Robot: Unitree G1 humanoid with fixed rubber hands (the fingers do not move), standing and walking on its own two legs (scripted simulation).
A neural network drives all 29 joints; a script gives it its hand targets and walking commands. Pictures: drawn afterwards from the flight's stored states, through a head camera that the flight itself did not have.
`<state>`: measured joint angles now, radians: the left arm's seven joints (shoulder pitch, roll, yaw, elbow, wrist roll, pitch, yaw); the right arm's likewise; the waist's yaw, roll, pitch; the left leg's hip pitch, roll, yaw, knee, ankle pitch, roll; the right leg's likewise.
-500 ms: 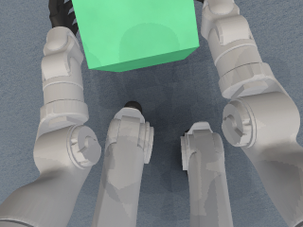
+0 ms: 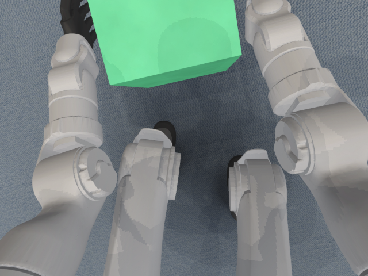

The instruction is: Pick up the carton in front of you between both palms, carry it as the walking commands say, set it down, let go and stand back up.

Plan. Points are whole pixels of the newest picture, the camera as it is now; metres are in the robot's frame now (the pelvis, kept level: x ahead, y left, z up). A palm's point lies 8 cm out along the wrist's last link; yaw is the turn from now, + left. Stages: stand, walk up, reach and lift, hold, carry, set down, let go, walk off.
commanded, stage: set down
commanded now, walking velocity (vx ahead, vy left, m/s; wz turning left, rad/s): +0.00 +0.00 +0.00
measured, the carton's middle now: (171, 25) +0.51 +0.14 -0.26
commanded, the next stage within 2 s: let go in 2.00 s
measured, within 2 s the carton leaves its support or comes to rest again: rests again in 0.20 s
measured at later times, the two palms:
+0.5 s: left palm (80, 36) +0.45 +0.29 -0.19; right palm out of the picture +0.55 +0.00 -0.19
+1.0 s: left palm (63, 37) +0.45 +0.33 -0.21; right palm out of the picture +0.56 -0.03 -0.21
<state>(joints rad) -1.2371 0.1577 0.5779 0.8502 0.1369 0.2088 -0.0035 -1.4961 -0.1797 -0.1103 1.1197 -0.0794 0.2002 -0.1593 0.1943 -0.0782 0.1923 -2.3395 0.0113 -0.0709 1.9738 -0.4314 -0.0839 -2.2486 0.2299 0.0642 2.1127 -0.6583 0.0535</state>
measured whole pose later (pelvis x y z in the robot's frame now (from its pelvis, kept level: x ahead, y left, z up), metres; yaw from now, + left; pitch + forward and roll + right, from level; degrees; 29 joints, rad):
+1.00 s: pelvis -0.01 +0.02 -0.02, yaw +0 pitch +38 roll +1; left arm -1.35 0.38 0.37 1.12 -0.22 -0.02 0.05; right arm -1.53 -0.38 0.12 1.02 0.14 0.12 -0.09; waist 0.18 0.00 0.41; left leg -2.32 0.06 0.01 2.06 -0.40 0.01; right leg -2.22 0.11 0.06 2.20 -0.65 0.05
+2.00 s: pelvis +0.03 +0.02 +0.20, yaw +2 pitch +47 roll -1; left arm -0.94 0.20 0.44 0.72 -0.03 0.18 0.00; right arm -1.19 -0.27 -0.16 0.91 -0.05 0.24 -0.04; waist 0.18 -0.07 -0.11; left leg -1.78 -0.01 -0.03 1.27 -0.30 -0.01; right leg -1.68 0.07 0.05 1.36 -0.50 0.03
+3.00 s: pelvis +0.13 +0.01 +0.37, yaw +5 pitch +2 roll +1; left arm 0.23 0.22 0.03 0.43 -0.02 0.05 -0.07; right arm 0.18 -0.19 -0.05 0.47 -0.02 0.04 0.02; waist 0.02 -0.02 0.05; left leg -0.27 -0.02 -0.05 0.42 -0.19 -0.03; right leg -0.15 0.02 0.06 0.46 -0.34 -0.02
